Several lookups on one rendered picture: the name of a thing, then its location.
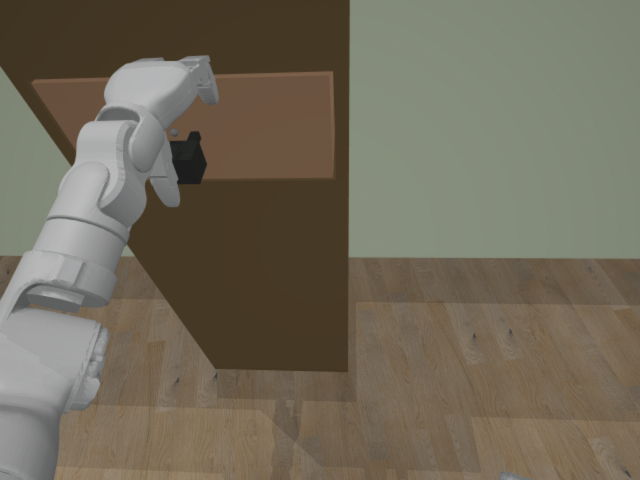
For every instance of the cabinet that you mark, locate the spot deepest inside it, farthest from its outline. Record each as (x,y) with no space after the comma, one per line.
(256,269)

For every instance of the robot left forearm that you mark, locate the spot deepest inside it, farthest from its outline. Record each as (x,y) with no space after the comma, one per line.
(74,259)

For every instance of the handle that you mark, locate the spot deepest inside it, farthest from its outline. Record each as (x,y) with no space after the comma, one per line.
(188,159)

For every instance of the drawer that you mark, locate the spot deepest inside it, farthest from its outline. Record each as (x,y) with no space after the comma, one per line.
(265,125)

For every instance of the robot left upper arm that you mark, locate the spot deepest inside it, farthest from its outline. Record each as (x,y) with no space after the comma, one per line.
(50,362)

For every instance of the robot left hand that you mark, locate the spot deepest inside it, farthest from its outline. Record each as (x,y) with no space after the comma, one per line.
(166,89)

